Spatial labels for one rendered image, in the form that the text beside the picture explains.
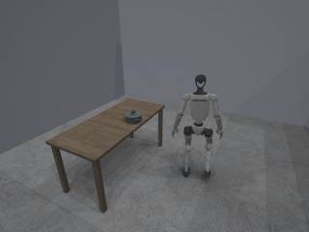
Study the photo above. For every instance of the robot right forearm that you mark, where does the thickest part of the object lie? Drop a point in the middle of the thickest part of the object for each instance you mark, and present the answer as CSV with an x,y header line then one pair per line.
x,y
218,121

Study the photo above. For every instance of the robot left thigh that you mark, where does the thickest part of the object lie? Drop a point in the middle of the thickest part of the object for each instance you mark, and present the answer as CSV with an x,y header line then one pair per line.
x,y
187,131

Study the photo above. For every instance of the robot right hand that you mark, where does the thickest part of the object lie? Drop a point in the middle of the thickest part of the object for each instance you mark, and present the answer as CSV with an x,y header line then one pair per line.
x,y
220,132

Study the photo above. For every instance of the robot left forearm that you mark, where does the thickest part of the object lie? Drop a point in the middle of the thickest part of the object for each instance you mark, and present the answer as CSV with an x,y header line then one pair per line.
x,y
177,120

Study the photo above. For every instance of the robot right upper arm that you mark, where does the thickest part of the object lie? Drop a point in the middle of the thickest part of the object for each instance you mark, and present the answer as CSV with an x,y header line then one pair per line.
x,y
215,105

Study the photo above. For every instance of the robot left upper arm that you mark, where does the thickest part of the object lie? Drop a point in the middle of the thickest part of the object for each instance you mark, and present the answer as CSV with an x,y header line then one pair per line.
x,y
186,97

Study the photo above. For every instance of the table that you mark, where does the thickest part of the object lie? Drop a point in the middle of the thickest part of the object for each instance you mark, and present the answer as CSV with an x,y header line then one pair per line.
x,y
97,136

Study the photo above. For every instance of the lid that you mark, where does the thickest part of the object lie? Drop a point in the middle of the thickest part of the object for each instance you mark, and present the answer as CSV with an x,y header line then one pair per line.
x,y
130,115

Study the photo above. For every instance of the pot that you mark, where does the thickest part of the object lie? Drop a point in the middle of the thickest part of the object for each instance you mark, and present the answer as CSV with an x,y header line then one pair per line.
x,y
133,121

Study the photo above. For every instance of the robot left hand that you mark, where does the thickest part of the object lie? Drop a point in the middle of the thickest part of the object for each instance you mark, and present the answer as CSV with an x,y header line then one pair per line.
x,y
173,131

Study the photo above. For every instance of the robot left foot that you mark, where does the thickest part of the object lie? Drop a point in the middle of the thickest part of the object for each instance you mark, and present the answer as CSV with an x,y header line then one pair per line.
x,y
185,172

